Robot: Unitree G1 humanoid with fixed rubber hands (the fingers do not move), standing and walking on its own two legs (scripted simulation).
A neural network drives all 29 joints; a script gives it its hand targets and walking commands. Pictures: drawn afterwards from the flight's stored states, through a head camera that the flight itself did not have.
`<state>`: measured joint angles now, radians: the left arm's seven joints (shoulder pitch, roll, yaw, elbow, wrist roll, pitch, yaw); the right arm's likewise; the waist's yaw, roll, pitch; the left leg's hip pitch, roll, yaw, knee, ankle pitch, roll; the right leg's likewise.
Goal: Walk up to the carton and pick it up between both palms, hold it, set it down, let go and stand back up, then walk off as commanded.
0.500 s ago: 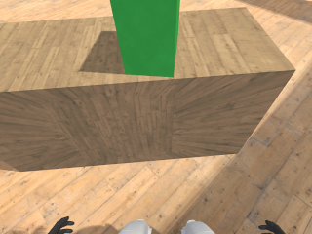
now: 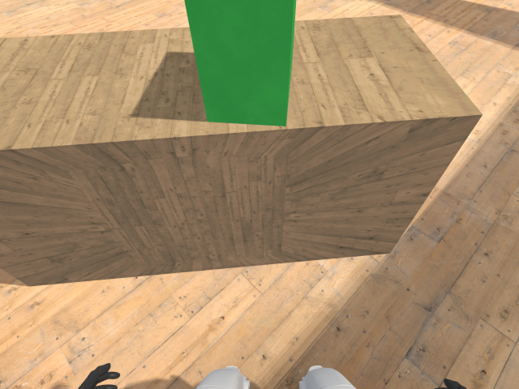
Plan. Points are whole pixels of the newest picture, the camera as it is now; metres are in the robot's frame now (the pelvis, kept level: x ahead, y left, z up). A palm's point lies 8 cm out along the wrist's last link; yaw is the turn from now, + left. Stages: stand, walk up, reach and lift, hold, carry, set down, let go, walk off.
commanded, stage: walk off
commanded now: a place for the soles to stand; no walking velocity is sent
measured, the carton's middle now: (252, 32) +0.84 +0.04 +0.12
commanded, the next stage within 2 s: stand in 0.06 s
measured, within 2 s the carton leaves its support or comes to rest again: neither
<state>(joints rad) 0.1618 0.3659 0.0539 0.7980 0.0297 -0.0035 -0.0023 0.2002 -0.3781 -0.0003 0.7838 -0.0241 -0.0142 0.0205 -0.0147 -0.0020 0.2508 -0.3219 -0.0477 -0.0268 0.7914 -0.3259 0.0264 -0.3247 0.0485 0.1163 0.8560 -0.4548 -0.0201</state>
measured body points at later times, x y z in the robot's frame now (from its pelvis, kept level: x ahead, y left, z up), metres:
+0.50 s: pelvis +0.04 +0.00 +0.02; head +0.05 -0.01 +0.47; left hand +0.15 +0.30 -0.09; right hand +0.16 -0.30 -0.09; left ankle +0.07 +0.10 -0.70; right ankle +0.05 -0.14 -0.70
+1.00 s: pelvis +0.06 +0.00 +0.03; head +0.06 -0.01 +0.48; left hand +0.17 +0.30 -0.08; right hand +0.17 -0.30 -0.08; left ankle +0.07 +0.11 -0.70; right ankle +0.05 -0.14 -0.70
